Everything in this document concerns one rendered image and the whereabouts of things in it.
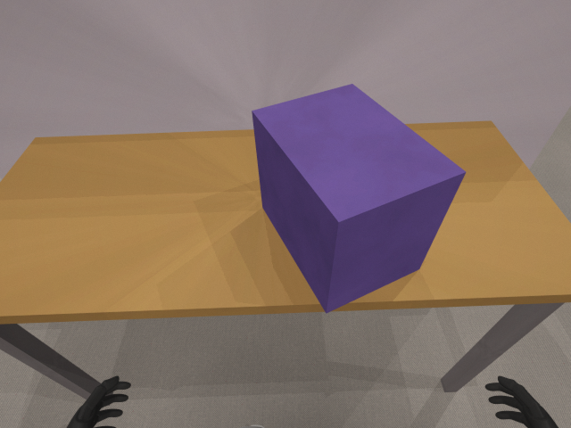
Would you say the table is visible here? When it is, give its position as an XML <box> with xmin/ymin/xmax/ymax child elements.
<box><xmin>0</xmin><ymin>120</ymin><xmax>571</xmax><ymax>406</ymax></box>

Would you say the carton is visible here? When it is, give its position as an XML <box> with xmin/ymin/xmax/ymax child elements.
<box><xmin>252</xmin><ymin>84</ymin><xmax>466</xmax><ymax>313</ymax></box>

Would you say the robot left hand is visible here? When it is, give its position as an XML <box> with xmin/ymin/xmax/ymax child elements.
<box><xmin>67</xmin><ymin>376</ymin><xmax>131</xmax><ymax>428</ymax></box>

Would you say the robot right hand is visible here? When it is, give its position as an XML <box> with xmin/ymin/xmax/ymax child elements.
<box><xmin>485</xmin><ymin>376</ymin><xmax>558</xmax><ymax>428</ymax></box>

